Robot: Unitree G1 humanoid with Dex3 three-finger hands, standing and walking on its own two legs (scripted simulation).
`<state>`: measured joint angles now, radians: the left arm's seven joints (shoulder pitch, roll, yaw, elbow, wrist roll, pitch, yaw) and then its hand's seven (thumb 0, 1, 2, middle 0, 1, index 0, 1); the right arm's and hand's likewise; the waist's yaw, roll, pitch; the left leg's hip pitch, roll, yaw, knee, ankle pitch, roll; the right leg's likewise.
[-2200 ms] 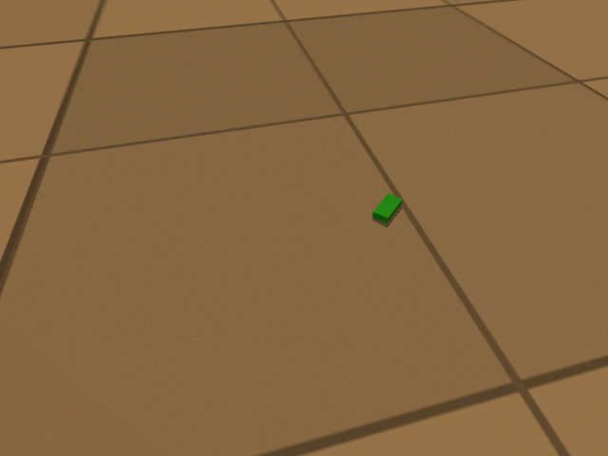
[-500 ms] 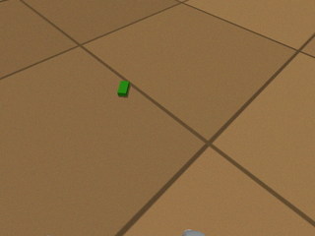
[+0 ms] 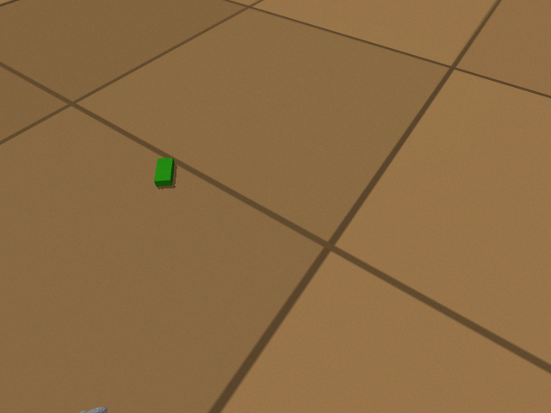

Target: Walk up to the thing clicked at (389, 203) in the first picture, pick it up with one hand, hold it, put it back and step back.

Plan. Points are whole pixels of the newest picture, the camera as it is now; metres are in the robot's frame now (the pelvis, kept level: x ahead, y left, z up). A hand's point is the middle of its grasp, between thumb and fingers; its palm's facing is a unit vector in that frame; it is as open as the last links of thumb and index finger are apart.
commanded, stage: walk up
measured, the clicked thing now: (164, 171) +1.28 +0.56 -0.74
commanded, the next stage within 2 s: stand in 1.26 s
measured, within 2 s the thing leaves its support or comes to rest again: neither
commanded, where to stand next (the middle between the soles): +0.04 +0.00 m, yaw -12 degrees
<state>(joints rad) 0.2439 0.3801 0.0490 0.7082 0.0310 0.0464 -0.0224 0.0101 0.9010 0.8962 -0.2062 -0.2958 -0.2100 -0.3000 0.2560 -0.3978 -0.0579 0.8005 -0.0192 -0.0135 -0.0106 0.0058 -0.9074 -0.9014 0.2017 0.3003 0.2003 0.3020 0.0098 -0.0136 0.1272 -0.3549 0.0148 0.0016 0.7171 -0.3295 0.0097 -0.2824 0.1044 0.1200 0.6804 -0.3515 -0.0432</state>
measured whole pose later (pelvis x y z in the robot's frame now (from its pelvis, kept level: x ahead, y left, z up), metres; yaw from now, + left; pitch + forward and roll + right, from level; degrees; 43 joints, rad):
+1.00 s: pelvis -0.03 +0.00 +0.01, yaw -14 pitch -4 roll +0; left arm 0.15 0.36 0.01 1.00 0.01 -0.02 0.00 0.01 0.90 0.90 -0.20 -0.30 -0.21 -0.30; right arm 0.18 -0.38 -0.02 1.01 -0.02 0.01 0.03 0.01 -0.91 -0.90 0.20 0.30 0.20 0.30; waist -0.01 0.00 0.06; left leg -0.24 0.06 0.04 0.63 -0.32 -0.02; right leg -0.28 0.02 0.11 0.60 -0.26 0.02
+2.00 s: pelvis -0.02 +0.00 +0.03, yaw -12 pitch -3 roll +0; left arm 0.11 0.36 -0.01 1.13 0.01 -0.01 0.00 0.01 0.91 0.90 -0.20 -0.30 -0.21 -0.30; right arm 0.10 -0.35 -0.02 1.14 -0.02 0.00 0.03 0.00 -0.91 -0.90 0.20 0.30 0.20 0.30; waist -0.01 0.00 0.06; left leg -0.12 0.04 0.03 0.36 -0.19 -0.03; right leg -0.16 -0.01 0.09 0.37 -0.16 0.04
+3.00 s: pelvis +0.00 -0.01 +0.03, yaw -12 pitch -3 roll +0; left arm 0.12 0.36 -0.01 1.11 0.01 0.00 0.00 0.01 0.91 0.90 -0.20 -0.30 -0.21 -0.30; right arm 0.10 -0.35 -0.02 1.13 -0.01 0.00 0.02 0.00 -0.91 -0.90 0.20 0.30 0.20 0.30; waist -0.01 -0.01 0.06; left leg -0.10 0.04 0.02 0.35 -0.21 -0.03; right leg -0.14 -0.02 0.08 0.37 -0.18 0.04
